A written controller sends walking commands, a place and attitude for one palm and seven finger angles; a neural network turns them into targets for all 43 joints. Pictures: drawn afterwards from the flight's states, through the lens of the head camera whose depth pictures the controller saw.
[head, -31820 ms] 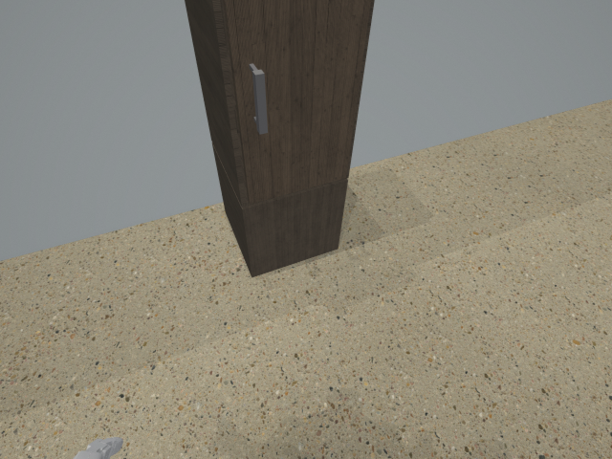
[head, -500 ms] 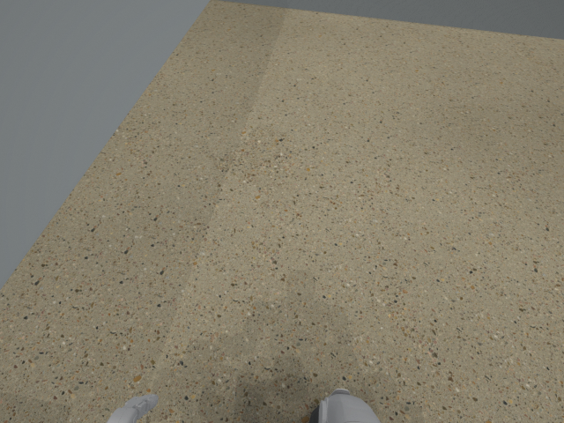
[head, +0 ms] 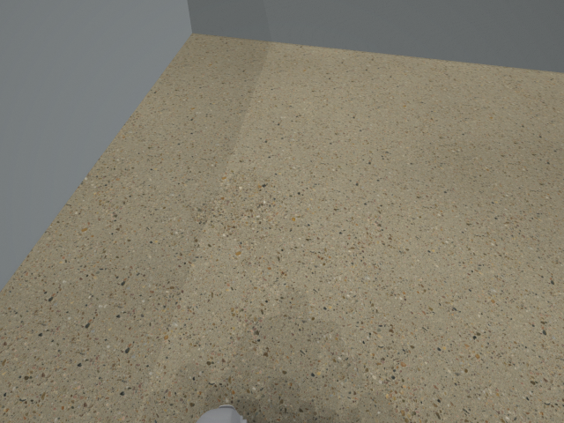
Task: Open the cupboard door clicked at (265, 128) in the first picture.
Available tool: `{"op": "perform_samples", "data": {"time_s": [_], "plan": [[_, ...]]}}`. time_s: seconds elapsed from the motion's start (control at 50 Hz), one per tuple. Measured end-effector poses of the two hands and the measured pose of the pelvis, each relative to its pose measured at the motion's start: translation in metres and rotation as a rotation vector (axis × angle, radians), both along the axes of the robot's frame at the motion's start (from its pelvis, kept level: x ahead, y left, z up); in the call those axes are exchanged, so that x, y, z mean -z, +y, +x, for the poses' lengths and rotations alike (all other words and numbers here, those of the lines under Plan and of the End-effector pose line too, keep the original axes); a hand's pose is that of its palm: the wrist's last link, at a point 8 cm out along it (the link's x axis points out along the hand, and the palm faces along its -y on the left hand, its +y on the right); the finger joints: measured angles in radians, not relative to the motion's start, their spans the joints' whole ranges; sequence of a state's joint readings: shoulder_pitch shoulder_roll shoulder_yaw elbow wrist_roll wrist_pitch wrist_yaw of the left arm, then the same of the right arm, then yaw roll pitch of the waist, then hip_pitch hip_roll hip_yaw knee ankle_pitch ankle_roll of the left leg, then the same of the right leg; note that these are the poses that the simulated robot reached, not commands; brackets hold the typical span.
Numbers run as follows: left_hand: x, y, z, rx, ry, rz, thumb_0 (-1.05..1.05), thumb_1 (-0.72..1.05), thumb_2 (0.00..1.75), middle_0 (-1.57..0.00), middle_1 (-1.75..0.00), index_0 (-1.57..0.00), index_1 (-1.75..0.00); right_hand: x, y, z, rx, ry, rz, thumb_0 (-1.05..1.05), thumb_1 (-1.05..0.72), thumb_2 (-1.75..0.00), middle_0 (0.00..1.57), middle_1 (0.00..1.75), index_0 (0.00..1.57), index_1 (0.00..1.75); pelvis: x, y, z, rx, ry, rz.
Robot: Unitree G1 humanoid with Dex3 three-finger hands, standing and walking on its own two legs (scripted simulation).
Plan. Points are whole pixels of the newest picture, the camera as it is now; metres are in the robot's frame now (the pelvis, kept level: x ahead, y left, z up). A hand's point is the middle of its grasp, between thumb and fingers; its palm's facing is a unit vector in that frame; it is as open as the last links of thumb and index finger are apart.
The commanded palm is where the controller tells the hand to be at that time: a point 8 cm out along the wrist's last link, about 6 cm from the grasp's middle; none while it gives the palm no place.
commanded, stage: turn to face it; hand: left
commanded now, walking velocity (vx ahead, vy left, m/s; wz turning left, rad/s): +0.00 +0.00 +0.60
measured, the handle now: out of the picture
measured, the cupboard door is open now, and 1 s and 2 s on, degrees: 51 51 51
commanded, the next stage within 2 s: none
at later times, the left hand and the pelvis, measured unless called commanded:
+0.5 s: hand (166, 415) +0.15 +0.19 -0.16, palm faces +0.28 -0.92 -0.26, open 7.4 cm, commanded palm none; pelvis +0.09 -0.04 -0.01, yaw +15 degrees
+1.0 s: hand out of the picture +0.07 +0.18 -0.18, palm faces +0.59 -0.77 -0.25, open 7.4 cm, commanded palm none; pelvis +0.14 -0.04 -0.01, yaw +35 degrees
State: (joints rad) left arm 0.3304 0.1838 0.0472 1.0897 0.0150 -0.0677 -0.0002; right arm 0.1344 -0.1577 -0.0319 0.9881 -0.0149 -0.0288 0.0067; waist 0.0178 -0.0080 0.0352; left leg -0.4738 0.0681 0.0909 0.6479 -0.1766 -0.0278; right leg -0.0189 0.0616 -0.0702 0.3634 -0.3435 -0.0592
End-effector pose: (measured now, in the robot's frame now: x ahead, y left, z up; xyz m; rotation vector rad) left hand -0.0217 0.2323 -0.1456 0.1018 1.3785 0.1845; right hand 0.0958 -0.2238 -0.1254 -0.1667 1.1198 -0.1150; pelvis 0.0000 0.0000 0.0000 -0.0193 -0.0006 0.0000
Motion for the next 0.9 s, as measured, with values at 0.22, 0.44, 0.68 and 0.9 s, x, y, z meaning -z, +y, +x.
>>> {"op": "perform_samples", "data": {"time_s": [0.22,0.44,0.68,0.9], "plan": [[0.008,0.014,0.079,-0.093,-0.061,-0.017,0.0,0.92,0.9,-0.2,-0.3,-0.19,-0.3,0.005,0.018,0.048,-0.103,0.107,-0.066,0.0,-0.92,-0.9,0.21,0.3,0.2,0.3,0.003,0.017,0.054,-0.108,0.006,-0.008],[-0.019,0.012,0.15,-0.134,-0.212,0.083,0.0,0.91,0.9,-0.2,-0.3,-0.19,-0.3,0.008,-0.032,0.064,-0.126,0.213,-0.075,0.01,-0.91,-0.9,0.21,0.3,0.2,0.3,-0.001,-0.02,0.084,-0.235,0.047,-0.017],[-0.029,-0.024,0.122,-0.293,-0.174,0.128,0.0,0.91,0.9,-0.2,-0.3,-0.2,-0.3,0.004,-0.051,0.17,-0.308,0.172,-0.08,0.01,-0.91,-0.9,0.2,0.3,0.2,0.3,-0.006,-0.048,0.121,-0.415,0.041,0.058],[0.013,-0.028,0.046,-0.494,-0.016,0.071,0.0,0.91,0.9,-0.2,-0.3,-0.2,-0.3,0.001,0.031,0.278,-0.574,-0.044,-0.097,0.01,-0.91,-0.9,0.2,0.3,0.2,0.3,0.018,-0.032,0.131,-0.553,0.03,0.035]]}}
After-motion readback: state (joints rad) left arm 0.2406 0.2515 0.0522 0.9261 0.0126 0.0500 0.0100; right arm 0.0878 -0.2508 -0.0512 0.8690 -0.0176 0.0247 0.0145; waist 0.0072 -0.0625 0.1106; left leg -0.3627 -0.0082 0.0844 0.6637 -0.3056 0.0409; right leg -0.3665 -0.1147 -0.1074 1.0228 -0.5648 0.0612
